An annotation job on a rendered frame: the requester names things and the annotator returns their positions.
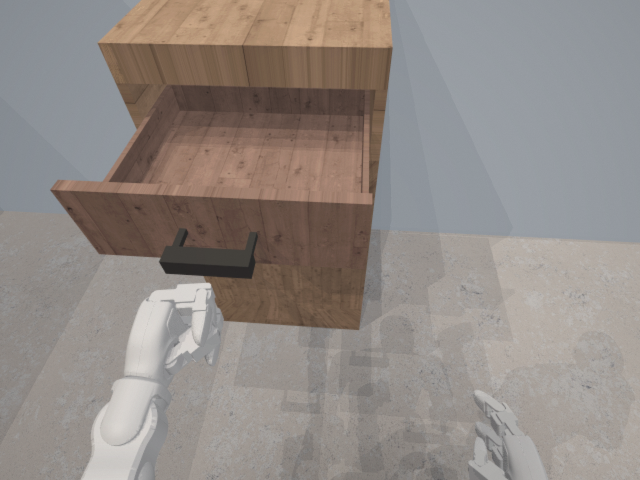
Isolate robot left hand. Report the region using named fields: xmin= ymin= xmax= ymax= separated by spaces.
xmin=124 ymin=283 xmax=224 ymax=388

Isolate handle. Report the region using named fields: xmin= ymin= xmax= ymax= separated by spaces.
xmin=159 ymin=228 xmax=258 ymax=279

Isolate left robot forearm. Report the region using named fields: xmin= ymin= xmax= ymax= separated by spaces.
xmin=81 ymin=376 xmax=172 ymax=480

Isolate robot right hand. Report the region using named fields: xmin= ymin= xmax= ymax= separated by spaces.
xmin=468 ymin=390 xmax=549 ymax=480

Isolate cabinet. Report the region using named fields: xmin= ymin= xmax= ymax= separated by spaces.
xmin=98 ymin=0 xmax=393 ymax=330

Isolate drawer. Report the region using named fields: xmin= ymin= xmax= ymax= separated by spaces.
xmin=50 ymin=85 xmax=372 ymax=269

